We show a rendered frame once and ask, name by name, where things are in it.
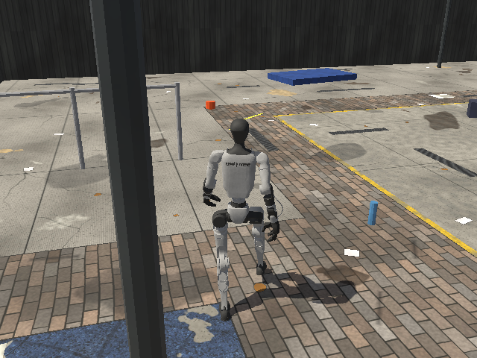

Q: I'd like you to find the robot left forearm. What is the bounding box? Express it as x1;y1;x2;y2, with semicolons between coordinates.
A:
203;178;213;199

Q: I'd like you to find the robot left hand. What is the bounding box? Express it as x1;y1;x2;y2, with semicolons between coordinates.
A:
203;194;221;207

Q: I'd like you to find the robot right foot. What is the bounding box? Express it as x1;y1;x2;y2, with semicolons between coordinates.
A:
256;261;267;275

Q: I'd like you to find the robot right upper arm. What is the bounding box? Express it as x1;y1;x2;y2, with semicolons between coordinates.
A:
255;151;271;195

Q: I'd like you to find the right robot shin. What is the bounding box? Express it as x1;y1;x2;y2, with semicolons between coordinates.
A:
254;226;265;266

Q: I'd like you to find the robot left upper arm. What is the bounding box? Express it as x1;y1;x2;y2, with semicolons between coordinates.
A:
205;150;224;189

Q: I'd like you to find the robot right hand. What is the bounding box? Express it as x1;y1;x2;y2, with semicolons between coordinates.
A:
262;221;279;242

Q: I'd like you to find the robot right forearm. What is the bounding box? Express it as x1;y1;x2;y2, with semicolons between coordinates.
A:
263;183;278;223

